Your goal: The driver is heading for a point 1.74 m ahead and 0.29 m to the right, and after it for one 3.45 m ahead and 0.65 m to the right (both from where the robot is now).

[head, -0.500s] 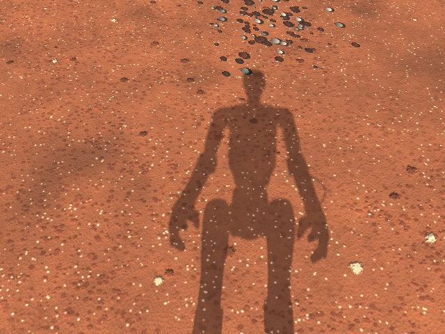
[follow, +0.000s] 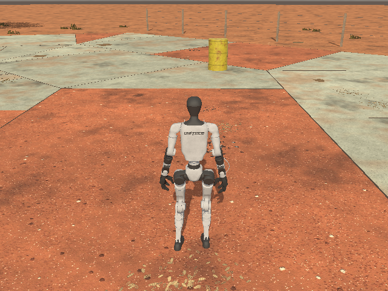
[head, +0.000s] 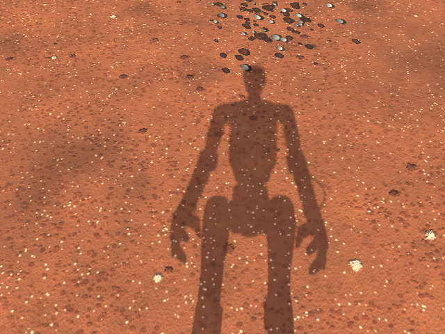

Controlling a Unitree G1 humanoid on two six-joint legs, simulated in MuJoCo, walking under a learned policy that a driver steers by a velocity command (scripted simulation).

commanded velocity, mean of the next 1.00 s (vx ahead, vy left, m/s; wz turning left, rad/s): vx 0.05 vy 0.00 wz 0.00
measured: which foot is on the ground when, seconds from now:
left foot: down 0.00-1.00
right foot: down 0.00-1.00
